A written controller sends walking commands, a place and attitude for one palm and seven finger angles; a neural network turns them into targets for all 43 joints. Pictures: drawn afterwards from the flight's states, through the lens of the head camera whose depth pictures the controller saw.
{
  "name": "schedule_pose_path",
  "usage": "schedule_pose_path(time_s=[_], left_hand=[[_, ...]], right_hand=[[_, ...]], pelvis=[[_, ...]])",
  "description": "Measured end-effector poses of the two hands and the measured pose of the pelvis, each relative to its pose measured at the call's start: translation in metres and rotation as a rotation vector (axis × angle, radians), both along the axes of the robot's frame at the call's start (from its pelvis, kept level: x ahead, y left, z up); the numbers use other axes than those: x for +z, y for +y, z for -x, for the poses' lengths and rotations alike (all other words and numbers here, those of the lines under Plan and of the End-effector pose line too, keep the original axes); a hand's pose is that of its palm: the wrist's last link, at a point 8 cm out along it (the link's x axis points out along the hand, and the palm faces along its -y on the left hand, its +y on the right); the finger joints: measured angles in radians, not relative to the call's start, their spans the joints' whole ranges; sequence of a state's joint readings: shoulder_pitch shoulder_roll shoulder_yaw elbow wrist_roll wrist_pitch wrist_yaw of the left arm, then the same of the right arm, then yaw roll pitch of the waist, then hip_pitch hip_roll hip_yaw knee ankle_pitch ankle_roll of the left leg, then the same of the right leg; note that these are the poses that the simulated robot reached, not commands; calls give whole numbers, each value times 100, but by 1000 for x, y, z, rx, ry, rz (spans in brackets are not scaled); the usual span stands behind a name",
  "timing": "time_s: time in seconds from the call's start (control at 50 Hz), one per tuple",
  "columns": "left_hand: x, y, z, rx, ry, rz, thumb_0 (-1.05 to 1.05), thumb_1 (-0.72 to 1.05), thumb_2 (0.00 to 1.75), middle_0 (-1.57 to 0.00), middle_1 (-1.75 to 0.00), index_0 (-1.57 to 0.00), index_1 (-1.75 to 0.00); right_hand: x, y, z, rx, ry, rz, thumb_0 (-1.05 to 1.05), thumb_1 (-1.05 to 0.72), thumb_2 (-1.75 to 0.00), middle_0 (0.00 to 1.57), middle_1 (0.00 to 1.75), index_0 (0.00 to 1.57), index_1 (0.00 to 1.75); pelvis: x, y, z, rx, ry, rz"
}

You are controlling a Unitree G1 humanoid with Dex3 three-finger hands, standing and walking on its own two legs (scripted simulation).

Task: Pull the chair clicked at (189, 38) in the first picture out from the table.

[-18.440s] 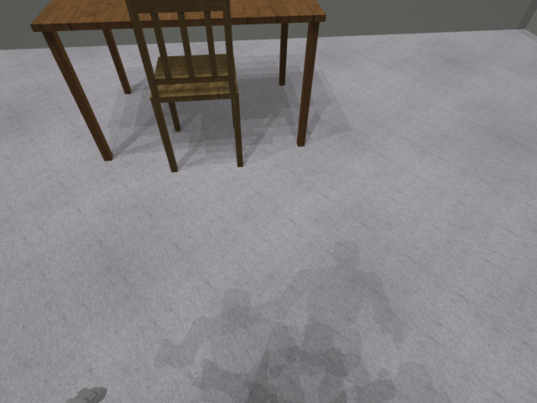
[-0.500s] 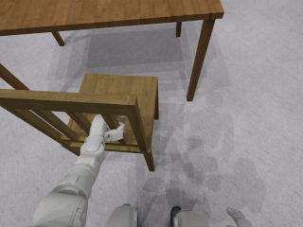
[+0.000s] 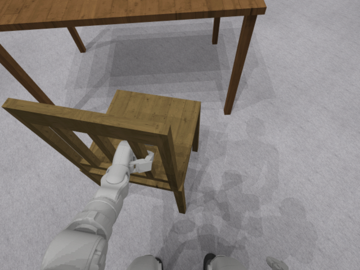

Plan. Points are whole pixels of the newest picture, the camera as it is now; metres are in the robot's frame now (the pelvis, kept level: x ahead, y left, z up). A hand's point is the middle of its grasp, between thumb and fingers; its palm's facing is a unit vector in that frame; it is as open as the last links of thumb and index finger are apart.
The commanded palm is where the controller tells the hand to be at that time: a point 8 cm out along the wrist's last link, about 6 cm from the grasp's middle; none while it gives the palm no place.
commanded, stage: step backward, pulling the chair out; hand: left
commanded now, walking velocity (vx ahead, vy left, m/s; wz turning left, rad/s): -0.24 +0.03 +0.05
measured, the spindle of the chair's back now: (111, 152) +0.40 +0.21 -0.10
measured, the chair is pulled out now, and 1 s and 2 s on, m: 0.44 0.59 0.60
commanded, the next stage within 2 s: stop walking, hand still on the chair in 0.18 s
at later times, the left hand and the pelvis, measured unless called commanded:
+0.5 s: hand (143, 205) +0.25 +0.10 -0.06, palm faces -0.12 -0.99 -0.12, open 5.8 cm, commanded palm +0.24 +0.15 -0.04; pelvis -0.09 +0.01 +0.00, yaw +1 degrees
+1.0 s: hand (143, 225) +0.21 +0.10 -0.06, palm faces -0.14 -0.98 -0.12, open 5.7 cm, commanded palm +0.20 +0.15 -0.04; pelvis -0.08 +0.03 +0.01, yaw +1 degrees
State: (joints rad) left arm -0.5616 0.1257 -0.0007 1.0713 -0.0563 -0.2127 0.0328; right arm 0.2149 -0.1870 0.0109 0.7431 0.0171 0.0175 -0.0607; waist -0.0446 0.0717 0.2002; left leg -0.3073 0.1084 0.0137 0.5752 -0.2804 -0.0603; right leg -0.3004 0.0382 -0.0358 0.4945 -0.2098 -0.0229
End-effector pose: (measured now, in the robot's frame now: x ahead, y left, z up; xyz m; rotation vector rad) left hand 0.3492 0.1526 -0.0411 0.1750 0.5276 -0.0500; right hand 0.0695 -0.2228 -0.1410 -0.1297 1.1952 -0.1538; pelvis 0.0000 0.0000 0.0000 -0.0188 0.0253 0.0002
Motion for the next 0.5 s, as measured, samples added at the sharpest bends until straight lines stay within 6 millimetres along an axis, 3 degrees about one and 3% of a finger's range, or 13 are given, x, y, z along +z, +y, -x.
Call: schedule_pose_path(time_s=[0.12, 0.28, 0.38, 0.5], left_hand=[[1, -7, 22, 35, 25, 7, 13, 62, 78, -33, -117, -50, -145], [1, -8, 54, -17, 13, 24, 11, 64, 77, -29, -123, -50, -145], [0, -1, 80, -44, 14, 32, 11, 65, 78, -28, -126, -50, -145], [1, 1, 111, -23, 16, 29, 12, 63, 80, -31, -123, -50, -145]], right_hand=[[3, -22, 24, -30, -12, 56, 0, -91, -90, 21, 30, 21, 30], [19, -42, 45, -14, -60, 201, 1, -91, -90, 20, 30, 20, 30], [27, -26, 62, -16, -83, 176, 1, -91, -90, 20, 30, 20, 30], [13, 3, 73, 11, -77, 45, 1, -90, -90, 20, 30, 20, 30]], pelvis=[[5, -1, 28, 5, 18, -38], [-2, 20, 63, 41, 36, -23], [1, 22, 79, 11, 6, -40], [1, 14, 86, 18, -15, -3]])
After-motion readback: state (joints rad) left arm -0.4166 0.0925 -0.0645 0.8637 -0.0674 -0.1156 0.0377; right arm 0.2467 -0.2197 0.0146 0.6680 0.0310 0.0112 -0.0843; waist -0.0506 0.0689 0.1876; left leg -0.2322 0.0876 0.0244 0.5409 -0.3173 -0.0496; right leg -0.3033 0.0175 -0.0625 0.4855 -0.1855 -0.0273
